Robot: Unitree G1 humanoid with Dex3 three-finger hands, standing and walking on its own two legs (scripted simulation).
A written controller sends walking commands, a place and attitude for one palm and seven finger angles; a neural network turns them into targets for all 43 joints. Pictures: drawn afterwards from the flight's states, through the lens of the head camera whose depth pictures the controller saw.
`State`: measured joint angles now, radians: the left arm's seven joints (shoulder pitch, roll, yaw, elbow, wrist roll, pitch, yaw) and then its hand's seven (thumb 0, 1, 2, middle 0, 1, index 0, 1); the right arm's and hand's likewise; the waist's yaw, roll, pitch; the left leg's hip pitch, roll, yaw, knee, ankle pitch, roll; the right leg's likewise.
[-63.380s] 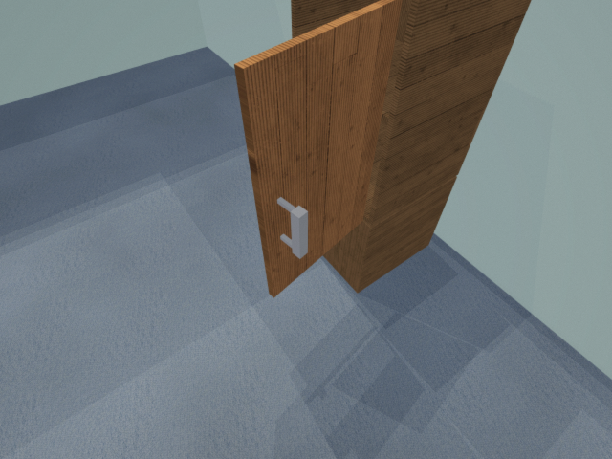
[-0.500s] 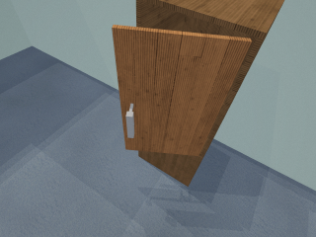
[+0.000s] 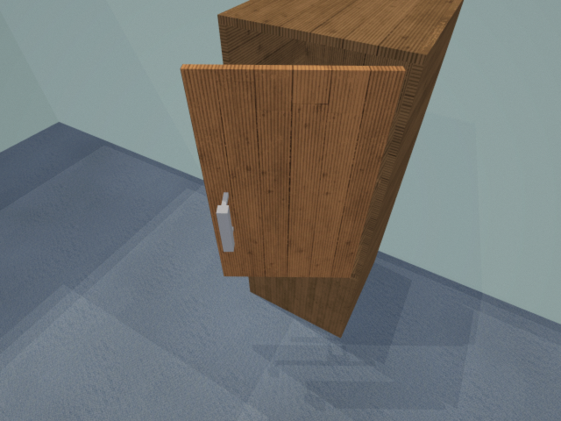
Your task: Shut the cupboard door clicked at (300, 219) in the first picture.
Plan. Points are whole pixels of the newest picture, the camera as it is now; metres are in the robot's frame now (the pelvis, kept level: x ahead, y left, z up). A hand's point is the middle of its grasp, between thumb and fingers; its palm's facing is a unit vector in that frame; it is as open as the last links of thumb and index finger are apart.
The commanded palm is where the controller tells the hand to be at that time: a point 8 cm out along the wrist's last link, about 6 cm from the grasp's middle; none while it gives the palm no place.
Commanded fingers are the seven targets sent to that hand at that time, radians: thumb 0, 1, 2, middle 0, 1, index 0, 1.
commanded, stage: look again from close up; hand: left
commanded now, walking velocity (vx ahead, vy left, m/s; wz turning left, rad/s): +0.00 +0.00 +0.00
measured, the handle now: (227, 222) +0.54 +0.14 -0.08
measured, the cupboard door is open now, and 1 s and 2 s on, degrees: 29 29 29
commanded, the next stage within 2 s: shuffle to correct the standing spot in 0.26 s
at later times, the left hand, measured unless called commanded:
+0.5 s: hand out of the picture +0.04 +0.22 -0.16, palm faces -0.02 -0.96 -0.28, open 7.4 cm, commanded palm none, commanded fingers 0.00 0.90 0.90 -0.20 -0.30 -0.20 -0.30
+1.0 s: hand out of the picture +0.02 +0.15 -0.19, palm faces -0.01 -0.99 -0.12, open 7.4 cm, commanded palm none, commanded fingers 0.00 0.90 0.90 -0.20 -0.30 -0.20 -0.30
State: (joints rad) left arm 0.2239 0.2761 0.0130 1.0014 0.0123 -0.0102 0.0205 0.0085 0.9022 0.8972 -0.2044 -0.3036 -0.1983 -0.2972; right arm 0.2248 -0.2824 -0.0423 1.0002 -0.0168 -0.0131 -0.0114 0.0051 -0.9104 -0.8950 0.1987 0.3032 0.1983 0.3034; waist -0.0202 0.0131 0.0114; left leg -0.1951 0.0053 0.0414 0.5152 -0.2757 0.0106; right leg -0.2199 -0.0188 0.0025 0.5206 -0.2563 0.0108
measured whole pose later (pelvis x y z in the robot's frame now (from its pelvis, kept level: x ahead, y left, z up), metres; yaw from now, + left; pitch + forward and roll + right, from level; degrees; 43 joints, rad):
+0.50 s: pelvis -0.01 +0.00 +0.01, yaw +0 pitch -2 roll +0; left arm 0.21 0.28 -0.02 1.06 0.01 0.01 0.01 0.01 0.90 0.90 -0.20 -0.30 -0.20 -0.30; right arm 0.19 -0.27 0.00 1.08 -0.02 0.00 0.01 0.00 -0.91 -0.90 0.20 0.30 0.20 0.30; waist -0.01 -0.01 0.01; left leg -0.18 0.00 0.04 0.42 -0.20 0.01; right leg -0.21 -0.03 0.00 0.43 -0.19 0.02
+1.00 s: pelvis +0.07 -0.01 -0.01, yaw -3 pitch -1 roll -1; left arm 0.38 0.13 0.04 1.12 0.03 0.03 0.01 0.01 0.90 0.90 -0.20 -0.30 -0.20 -0.30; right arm 0.33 -0.10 -0.03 1.12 -0.03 -0.06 -0.05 0.00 -0.91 -0.90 0.20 0.30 0.20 0.30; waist -0.02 -0.03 0.03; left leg -0.13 0.06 0.08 0.56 -0.41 0.00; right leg -0.35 -0.01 -0.06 0.88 -0.48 -0.02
